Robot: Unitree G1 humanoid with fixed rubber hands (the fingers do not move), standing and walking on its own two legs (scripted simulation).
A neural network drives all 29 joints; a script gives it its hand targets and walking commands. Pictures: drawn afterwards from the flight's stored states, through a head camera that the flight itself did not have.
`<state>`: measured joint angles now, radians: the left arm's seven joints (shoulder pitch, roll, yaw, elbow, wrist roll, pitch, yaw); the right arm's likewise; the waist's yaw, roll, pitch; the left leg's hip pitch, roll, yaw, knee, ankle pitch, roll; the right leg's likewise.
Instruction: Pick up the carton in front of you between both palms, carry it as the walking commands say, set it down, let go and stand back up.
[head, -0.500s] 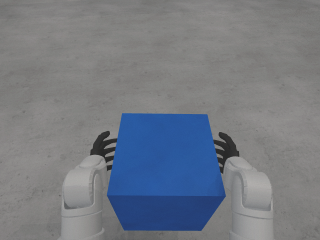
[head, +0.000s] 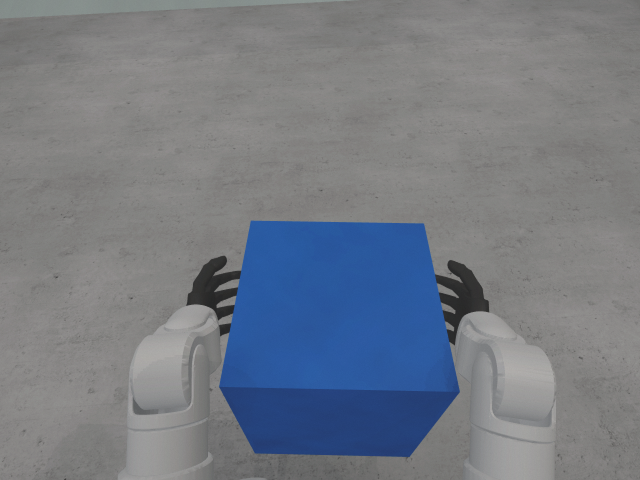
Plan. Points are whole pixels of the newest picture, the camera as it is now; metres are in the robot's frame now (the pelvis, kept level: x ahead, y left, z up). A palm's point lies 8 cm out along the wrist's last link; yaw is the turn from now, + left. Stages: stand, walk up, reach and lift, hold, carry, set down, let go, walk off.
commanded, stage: carry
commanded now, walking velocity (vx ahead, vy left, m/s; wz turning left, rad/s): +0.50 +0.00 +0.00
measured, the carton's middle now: (334, 345) +0.27 +0.00 +0.00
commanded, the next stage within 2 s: none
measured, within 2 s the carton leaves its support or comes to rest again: neither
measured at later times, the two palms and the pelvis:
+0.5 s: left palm (240, 140) +0.61 +0.17 +0.06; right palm (416, 147) +0.59 -0.13 +0.06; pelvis +0.34 +0.04 +0.00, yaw -5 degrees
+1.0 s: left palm (287, 40) +0.94 +0.11 +0.08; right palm (423, 42) +0.94 -0.19 +0.07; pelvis +0.67 -0.04 +0.00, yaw +0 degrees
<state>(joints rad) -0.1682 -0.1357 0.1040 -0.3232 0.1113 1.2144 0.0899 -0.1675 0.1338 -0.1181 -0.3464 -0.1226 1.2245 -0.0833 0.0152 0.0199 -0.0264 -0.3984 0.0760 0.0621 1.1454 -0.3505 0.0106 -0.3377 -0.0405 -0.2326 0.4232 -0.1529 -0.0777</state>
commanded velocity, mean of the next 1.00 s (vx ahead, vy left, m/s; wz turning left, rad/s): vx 0.50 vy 0.00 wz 0.00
